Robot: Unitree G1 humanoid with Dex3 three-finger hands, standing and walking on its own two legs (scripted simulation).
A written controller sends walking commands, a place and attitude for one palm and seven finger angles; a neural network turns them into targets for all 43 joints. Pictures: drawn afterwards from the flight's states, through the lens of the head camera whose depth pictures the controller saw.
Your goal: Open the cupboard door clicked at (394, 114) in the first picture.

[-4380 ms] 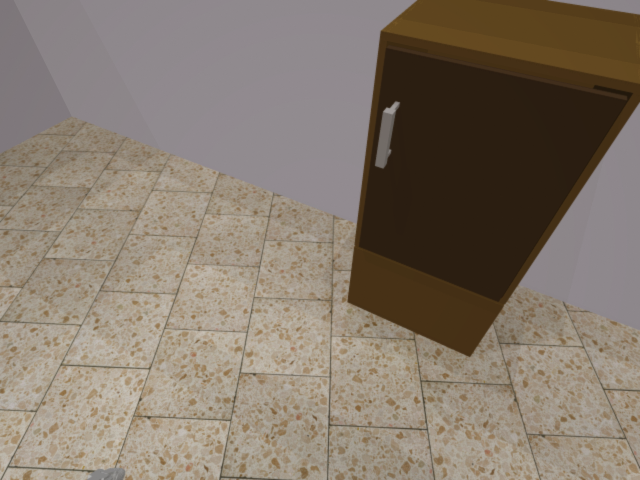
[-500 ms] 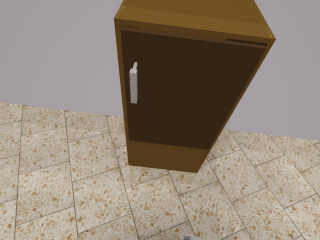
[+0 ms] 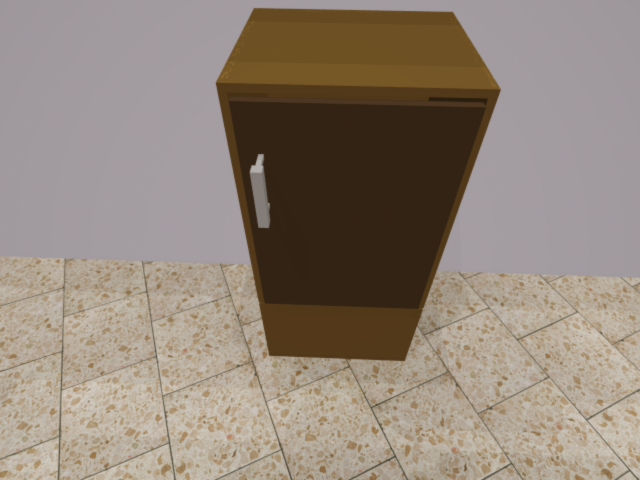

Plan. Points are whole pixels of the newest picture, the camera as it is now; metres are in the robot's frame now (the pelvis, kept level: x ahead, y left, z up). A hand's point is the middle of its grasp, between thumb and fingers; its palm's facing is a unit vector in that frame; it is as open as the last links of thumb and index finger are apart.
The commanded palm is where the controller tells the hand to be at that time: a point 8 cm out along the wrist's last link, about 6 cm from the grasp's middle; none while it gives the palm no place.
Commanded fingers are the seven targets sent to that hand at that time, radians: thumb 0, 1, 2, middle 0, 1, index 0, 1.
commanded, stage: come to a stop and stand still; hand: left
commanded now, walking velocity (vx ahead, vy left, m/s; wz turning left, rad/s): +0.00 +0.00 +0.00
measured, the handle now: (262, 191) +0.61 +0.14 +0.00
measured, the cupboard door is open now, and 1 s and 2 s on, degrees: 0 0 0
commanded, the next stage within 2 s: look again from close up in 0.34 s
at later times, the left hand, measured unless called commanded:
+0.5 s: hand out of the picture -0.04 +0.12 -0.18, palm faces +0.03 -0.99 -0.14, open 7.4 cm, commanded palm none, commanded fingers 0.00 0.90 0.90 -0.20 -0.30 -0.20 -0.30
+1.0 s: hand out of the picture +0.03 +0.17 -0.18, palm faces +0.02 -0.98 -0.21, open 7.4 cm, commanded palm none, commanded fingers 0.00 0.90 0.90 -0.20 -0.30 -0.20 -0.30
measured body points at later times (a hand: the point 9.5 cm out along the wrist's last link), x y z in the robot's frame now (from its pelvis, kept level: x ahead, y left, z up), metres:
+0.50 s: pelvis -0.01 -0.01 +0.00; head +0.00 -0.02 +0.45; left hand -0.04 +0.18 -0.17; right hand -0.04 -0.22 -0.17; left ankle +0.02 +0.09 -0.74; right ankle -0.02 -0.12 -0.74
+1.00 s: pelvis +0.02 -0.01 -0.01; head +0.02 -0.01 +0.44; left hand +0.03 +0.22 -0.16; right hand +0.04 -0.23 -0.16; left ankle +0.02 +0.09 -0.74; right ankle -0.02 -0.12 -0.74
